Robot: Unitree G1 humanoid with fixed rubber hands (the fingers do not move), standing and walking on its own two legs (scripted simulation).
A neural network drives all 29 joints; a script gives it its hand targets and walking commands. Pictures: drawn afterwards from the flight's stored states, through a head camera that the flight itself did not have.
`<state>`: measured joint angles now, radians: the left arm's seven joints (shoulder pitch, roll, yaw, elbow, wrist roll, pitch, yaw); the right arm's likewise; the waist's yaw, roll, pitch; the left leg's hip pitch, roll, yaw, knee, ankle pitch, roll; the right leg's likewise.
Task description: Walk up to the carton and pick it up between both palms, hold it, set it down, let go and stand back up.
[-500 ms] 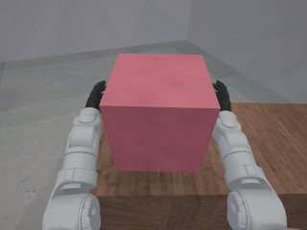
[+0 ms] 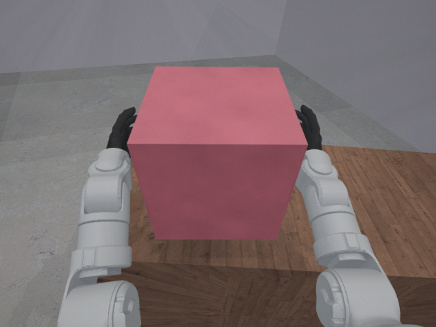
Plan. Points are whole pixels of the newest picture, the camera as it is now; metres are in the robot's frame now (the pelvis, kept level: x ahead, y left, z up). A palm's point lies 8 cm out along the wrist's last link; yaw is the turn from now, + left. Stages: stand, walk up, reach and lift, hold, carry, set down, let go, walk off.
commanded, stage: reach and lift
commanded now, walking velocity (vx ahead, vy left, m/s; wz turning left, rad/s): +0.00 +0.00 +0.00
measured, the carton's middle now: (216, 154) +0.42 -0.02 +0.14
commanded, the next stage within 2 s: hold in 0.96 s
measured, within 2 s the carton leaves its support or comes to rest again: neither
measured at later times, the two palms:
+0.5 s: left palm (116, 146) +0.37 +0.16 +0.19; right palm (307, 137) +0.38 -0.18 +0.21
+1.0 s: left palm (115, 141) +0.36 +0.16 +0.21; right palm (313, 134) +0.37 -0.18 +0.22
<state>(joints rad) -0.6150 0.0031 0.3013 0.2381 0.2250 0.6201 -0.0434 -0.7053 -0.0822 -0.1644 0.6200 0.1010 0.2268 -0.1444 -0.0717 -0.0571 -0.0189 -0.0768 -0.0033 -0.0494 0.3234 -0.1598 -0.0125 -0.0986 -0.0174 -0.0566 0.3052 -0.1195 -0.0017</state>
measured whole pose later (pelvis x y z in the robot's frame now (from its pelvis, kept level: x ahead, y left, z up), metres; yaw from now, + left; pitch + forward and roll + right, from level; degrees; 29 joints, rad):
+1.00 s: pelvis +0.00 +0.00 +0.00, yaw -1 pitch -6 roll -1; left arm -0.62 -0.01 0.33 0.10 0.23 0.77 -0.04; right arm -0.77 -0.14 -0.08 0.53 0.20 0.40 -0.17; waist -0.07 -0.01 -0.02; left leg -0.05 0.01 -0.04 0.35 -0.19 -0.01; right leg -0.06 -0.01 -0.04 0.30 -0.12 0.00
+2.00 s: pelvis +0.01 +0.00 +0.00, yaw +0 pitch -6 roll -1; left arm -0.67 0.01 0.34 0.14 0.23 0.83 -0.06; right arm -0.84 -0.17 -0.06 0.55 0.24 0.50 -0.20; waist -0.08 0.00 -0.07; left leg -0.06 0.01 -0.05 0.35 -0.20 -0.01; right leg -0.06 0.00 -0.06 0.29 -0.13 0.00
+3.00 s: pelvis +0.01 +0.00 +0.00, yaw +0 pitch -6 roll -1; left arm -0.68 0.02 0.35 0.15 0.24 0.84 -0.07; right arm -0.84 -0.16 -0.07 0.55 0.23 0.52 -0.21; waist -0.08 0.00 -0.08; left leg -0.05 0.01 -0.05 0.35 -0.20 -0.02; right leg -0.06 0.00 -0.06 0.29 -0.13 0.00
